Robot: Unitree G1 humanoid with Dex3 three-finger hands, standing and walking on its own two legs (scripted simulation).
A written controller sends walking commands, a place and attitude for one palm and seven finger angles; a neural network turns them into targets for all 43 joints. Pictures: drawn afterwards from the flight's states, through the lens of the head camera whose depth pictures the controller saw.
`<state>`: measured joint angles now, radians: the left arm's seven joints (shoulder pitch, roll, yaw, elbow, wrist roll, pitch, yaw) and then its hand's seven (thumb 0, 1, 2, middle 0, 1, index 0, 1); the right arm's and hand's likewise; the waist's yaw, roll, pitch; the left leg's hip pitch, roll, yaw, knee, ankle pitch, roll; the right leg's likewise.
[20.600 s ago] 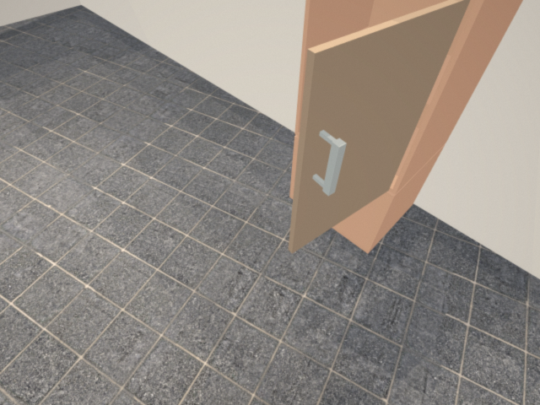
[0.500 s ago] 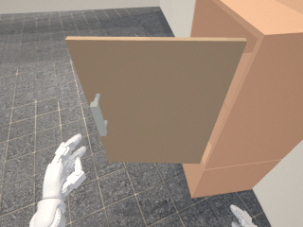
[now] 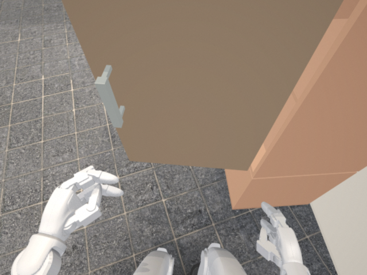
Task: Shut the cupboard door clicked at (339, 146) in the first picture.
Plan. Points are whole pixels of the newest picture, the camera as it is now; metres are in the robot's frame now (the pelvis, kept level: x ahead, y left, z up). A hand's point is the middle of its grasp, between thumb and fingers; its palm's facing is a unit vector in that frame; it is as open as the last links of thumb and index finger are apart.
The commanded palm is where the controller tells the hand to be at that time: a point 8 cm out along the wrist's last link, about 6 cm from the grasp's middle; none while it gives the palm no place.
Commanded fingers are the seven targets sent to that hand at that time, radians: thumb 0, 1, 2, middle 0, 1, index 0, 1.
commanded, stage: raise the hand and make a fist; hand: left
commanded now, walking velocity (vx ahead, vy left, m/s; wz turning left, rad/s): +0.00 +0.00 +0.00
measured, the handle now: (113, 98) +0.46 +0.19 +0.10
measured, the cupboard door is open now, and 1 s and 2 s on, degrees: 81 81 81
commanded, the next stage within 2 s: bring the fist close to the handle in 1.16 s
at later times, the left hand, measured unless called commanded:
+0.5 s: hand (60, 190) +0.24 +0.23 +0.10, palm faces +0.02 -1.00 -0.04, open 3.1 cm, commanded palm +0.22 +0.28 +0.09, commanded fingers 0.00 0.90 0.90 -1.30 -1.50 -1.30 -1.50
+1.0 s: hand (65, 183) +0.26 +0.23 +0.10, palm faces -0.05 -1.00 -0.03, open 3.1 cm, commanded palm +0.24 +0.29 +0.11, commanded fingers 0.00 0.90 0.90 -1.30 -1.50 -1.30 -1.50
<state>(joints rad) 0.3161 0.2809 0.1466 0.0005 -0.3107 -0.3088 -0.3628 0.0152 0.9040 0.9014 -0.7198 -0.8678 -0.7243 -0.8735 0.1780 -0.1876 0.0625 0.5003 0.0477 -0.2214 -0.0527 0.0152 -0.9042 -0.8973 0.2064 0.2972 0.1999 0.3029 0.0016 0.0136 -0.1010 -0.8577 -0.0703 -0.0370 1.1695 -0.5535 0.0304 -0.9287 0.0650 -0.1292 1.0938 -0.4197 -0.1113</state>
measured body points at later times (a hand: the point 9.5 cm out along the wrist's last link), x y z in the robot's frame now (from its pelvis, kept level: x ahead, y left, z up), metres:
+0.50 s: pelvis +0.03 +0.04 +0.02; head +0.08 +0.04 +0.47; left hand +0.24 +0.28 +0.11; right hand +0.22 -0.19 -0.04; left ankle +0.01 +0.10 -0.65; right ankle +0.07 -0.05 -0.65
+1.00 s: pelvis +0.03 +0.05 +0.04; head +0.08 +0.05 +0.48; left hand +0.26 +0.28 +0.10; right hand +0.20 -0.19 -0.04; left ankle +0.01 +0.10 -0.65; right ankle +0.07 -0.05 -0.65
